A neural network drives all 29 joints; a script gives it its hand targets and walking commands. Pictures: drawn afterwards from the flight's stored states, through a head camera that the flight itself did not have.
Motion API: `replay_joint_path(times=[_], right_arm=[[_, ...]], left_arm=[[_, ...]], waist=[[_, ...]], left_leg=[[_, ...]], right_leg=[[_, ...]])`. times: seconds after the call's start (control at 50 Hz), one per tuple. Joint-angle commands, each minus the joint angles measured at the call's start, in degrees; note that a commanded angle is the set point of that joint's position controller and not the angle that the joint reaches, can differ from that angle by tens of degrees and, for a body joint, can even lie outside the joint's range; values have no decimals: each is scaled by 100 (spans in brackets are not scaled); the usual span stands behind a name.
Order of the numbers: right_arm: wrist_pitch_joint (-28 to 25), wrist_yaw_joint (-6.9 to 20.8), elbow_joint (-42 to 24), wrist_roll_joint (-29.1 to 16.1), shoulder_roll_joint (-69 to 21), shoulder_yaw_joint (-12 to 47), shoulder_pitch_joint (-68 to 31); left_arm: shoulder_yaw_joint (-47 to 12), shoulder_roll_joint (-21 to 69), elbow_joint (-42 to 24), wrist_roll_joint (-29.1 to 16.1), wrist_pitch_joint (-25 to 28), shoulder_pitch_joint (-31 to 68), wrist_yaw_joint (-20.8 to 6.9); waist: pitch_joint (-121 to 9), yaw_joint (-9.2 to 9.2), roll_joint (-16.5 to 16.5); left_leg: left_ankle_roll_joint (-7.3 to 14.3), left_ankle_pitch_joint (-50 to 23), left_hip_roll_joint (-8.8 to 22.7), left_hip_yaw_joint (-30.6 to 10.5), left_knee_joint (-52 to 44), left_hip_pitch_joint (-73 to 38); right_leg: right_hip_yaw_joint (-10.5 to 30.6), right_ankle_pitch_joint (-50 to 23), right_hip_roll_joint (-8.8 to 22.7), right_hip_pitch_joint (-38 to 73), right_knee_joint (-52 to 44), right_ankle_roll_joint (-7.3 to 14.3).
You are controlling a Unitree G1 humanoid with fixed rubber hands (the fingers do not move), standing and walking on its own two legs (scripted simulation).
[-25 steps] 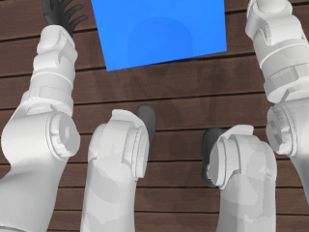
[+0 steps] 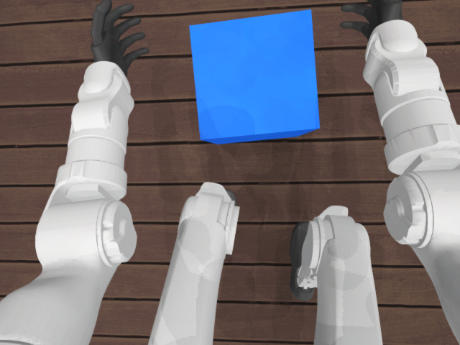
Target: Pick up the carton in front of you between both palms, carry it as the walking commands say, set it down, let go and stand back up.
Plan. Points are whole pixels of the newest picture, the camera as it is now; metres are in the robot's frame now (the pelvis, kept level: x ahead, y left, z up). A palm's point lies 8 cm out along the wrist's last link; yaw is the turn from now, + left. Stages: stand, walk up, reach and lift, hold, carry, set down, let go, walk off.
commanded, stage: set down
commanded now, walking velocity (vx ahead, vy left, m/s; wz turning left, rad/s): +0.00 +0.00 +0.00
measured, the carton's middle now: (253, 92) +0.51 +0.08 -0.33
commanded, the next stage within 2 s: let go in 0.58 s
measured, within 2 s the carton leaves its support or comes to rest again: neither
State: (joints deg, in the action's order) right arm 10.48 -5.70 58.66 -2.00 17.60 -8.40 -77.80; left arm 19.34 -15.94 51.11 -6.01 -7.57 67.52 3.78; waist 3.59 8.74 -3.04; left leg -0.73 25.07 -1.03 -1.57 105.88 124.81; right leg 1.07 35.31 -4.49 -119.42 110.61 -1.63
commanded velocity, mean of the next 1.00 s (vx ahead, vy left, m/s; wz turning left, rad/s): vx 0.00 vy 0.00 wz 0.00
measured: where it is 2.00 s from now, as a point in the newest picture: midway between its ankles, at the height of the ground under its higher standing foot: (259, 256)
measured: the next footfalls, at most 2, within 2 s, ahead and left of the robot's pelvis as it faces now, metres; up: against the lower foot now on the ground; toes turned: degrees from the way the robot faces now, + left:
none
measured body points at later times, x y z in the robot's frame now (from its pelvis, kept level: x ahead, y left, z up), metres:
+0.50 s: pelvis +0.03 +0.00 +0.13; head +0.33 +0.03 +0.46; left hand +0.49 +0.30 +0.03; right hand +0.59 -0.08 +0.03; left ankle +0.13 +0.12 -0.42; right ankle +0.08 -0.12 -0.42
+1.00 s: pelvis +0.08 +0.02 +0.26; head +0.30 +0.04 +0.64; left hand +0.40 +0.30 +0.15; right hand +0.47 -0.13 +0.14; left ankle +0.13 +0.12 -0.42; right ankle +0.08 -0.12 -0.42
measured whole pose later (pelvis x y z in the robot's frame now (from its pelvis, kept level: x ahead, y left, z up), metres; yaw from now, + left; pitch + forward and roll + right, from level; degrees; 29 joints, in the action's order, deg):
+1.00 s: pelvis +0.08 +0.02 +0.26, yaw +0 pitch +33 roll -2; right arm 7.6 -6.0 32.1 6.2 5.1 -10.7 -27.2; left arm 12.7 -13.3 32.8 2.5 -5.1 23.2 -7.7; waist -3.2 5.5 -0.4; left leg 1.5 14.6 -1.4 -1.3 48.8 66.8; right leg 4.6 20.5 -2.8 -61.6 49.2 -2.4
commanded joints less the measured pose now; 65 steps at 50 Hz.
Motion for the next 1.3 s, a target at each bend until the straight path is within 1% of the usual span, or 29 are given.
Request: replay_joint_path(times=[0.0, 0.08, 0.14, 0.18, 0.26, 0.4, 0.5, 0.54, 0.6, 0.68, 0.76, 0.82, 0.86, 0.92, 0.98, 1.08, 1.16, 1.22, 1.28], right_arm=[[-85, 6, -723, 52, 484, -41, -1302], [39, -2, -1240, 53, 408, 75, -1258], [159, -11, -1590, 78, 366, 108, -1169], [224, -10, -1729, 100, 339, 103, -1080], [282, 25, -1770, 164, 282, 20, -827], [167, 142, -1516, 325, 139, -183, -336], [55, 216, -1492, 405, 79, -251, -129], [21, 254, -1410, 434, 50, -282, -76], [-25, 271, -1403, 543, -49, -368, 180], [-41, 144, -1688, 774, -334, -468, 1035], [-74, -76, -2366, 951, -742, -479, 2220], [-167, -172, -2958, 947, -884, -395, 2906], [-236, -179, -3244, 920, -895, -341, 3326], [-363, -95, -3407, 851, -880, -261, 3999], [-530, 46, -3337, 781, -836, -205, 4730], [-799, 243, -3149, 706, -713, -115, 5913], [-992, 364, -3123, 643, -573, -27, 6721], [-1108, 450, -3199, 608, -460, 42, 7242], [-1186, 519, -3301, 558, -374, 116, 7671]], left_arm=[[140, -714, -720, 46, 55, 1027, -39], [242, -846, -1058, 26, -54, 762, -101], [281, -907, -1315, -2, -145, 600, -174], [288, -907, -1429, -17, -190, 508, -223], [290, -834, -1495, 12, -231, 329, -317], [357, -646, -1379, 233, -139, 7, -434], [453, -584, -1375, 394, -36, -179, -488], [478, -531, -1292, 450, 0, -228, -512], [484, -467, -1263, 559, 54, -400, -582], [420, -460, -1408, 779, 93, -1074, -768], [180, -478, -1779, 994, 120, -2109, -984], [-67, -510, -2137, 1038, 182, -2740, -1085], [-234, -506, -2328, 1001, 228, -3134, -1125], [-494, -421, -2436, 885, 315, -3810, -1160], [-730, -296, -2454, 753, 439, -4518, -1144], [-1070, -112, -2632, 571, 635, -5671, -1027], [-1283, -33, -2891, 504, 761, -6533, -901], [-1411, -31, -3106, 474, 825, -7128, -825], [-1519, -60, -3219, 432, 857, -7522, -782]], waist=[[-6124, 341, -26], [-6749, 431, -344], [-7059, 425, -507], [-7127, 396, -544], [-6996, 317, -463], [-6626, 249, -229], [-6506, 261, -211], [-6280, 252, -212], [-6202, 177, -207], [-6525, 70, -165], [-6534, -8, -3], [-6041, -31, 191], [-5576, -57, 302], [-4928, -121, 390], [-4463, -208, 442], [-3874, -363, 603], [-3351, -452, 694], [-2914, -477, 678], [-2361, -544, 489]], left_leg=[[-286, -1713, -128, 631, -1028, -4554], [-260, -2054, -179, 711, -1378, -4848], [-240, -2271, -214, 747, -1659, -5052], [-234, -2372, -231, 750, -1855, -5169], [-242, -2503, -242, 723, -2273, -5410], [-259, -2766, -225, 650, -3038, -5913], [-240, -2931, -214, 603, -3617, -6317], [-228, -2876, -205, 579, -3841, -6389], [-199, -2868, -191, 548, -4136, -6661], [-121, -3251, -208, 520, -4474, -7433], [-31, -3601, -212, 426, -4842, -8438], [5, -3636, -158, 294, -5188, -9167], [5, -3544, -111, 206, -5431, -9591], [-6, -3375, -41, 62, -5772, -10120], [-26, -3398, 25, -82, -6074, -10612], [-85, -3906, 115, -287, -6468, -11474], [-130, -4131, 131, -333, -6811, -11926], [-154, -4094, 85, -277, -7146, -12117], [-150, -3773, -1, -172, -7497, -12102]], right_leg=[[-531, -663, -288, 1907, -1346, 71], [-531, -1040, -302, 2687, -1721, 16], [-510, -1309, -299, 3205, -2022, -15], [-486, -1441, -293, 3453, -2229, -26], [-428, -1602, -273, 3723, -2672, -26], [-326, -1886, -235, 4037, -3494, -40], [-262, -2136, -205, 4493, -4097, -70], [-244, -2122, -182, 4571, -4324, -82], [-223, -2216, -156, 4854, -4661, -105], [-189, -2712, -154, 5507, -5110, -153], [-159, -3038, -176, 6020, -5593, -182], [-166, -2822, -177, 6026, -5985, -182], [-195, -2557, -160, 6014, -6248, -170], [-230, -2205, -116, 6091, -6585, -134], [-237, -2048, -79, 6297, -6854, -81], [-190, -2034, -44, 6706, -7273, 31], [-134, -2155, -3, 7332, -7643, 111], [-96, -2364, 27, 8081, -7978, 147], [-59, -2628, 81, 8905, -8310, 150]])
